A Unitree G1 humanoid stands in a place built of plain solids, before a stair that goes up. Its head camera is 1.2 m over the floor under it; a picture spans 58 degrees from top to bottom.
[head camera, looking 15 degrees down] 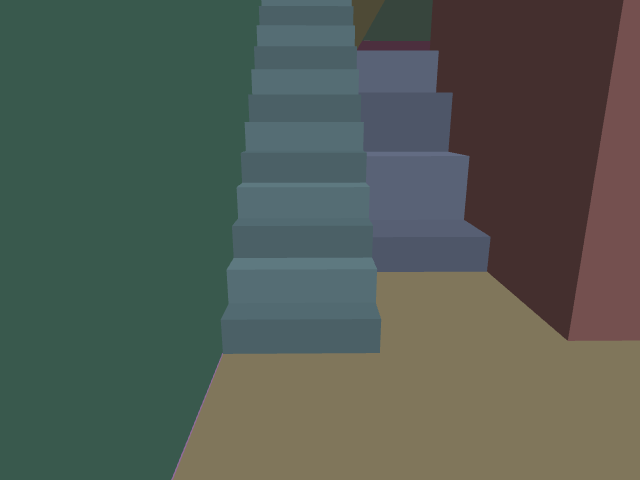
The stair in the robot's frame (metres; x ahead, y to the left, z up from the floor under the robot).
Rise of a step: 0.20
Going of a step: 0.22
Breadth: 0.85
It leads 1 degrees to the left of straight ahead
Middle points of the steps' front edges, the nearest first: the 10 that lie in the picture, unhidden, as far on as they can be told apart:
2.10 0.10 0.20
2.32 0.10 0.41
2.54 0.10 0.61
2.76 0.11 0.81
2.98 0.11 1.01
3.20 0.11 1.21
3.42 0.11 1.42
3.64 0.12 1.62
3.86 0.12 1.82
4.08 0.12 2.02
